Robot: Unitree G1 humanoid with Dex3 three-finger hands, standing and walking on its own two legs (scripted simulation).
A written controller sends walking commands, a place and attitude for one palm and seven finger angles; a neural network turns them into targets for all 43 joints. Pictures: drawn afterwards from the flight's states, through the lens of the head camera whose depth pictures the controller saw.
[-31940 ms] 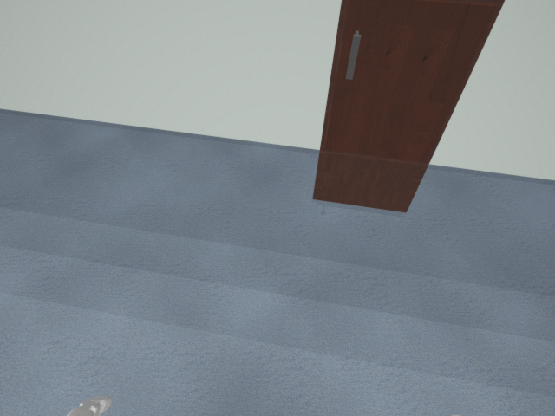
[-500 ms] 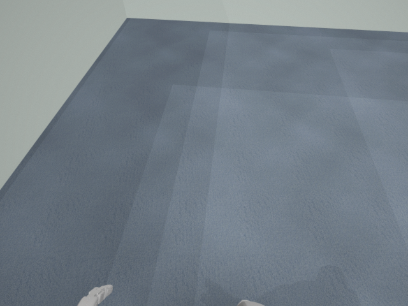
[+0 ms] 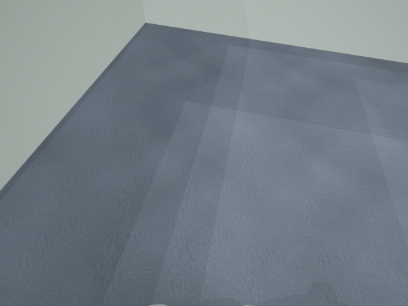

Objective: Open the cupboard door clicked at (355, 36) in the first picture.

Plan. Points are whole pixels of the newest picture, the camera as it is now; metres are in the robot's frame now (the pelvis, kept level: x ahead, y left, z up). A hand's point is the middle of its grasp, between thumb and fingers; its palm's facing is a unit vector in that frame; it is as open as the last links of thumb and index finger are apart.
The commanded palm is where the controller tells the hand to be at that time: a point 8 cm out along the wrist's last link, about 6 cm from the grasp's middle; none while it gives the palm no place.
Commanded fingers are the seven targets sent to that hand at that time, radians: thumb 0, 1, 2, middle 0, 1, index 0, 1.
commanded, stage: turn to face it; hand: left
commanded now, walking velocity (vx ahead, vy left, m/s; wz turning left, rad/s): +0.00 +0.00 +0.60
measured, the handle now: out of the picture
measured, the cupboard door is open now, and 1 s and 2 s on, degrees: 44 44 44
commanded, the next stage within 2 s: none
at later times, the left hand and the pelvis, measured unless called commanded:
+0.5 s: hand out of the picture +0.08 +0.18 -0.18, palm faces +0.36 -0.91 -0.21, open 7.4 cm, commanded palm none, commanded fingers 0.00 0.90 0.90 -0.20 -0.30 -0.20 -0.30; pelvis +0.09 -0.03 -0.01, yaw +19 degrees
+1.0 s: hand out of the picture +0.07 +0.14 -0.16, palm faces +0.59 -0.77 -0.23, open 7.4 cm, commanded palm none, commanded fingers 0.00 0.90 0.90 -0.20 -0.30 -0.20 -0.30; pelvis +0.13 -0.06 +0.00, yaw +37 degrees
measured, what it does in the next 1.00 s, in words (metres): walks ahead, turning left: right foot, then left foot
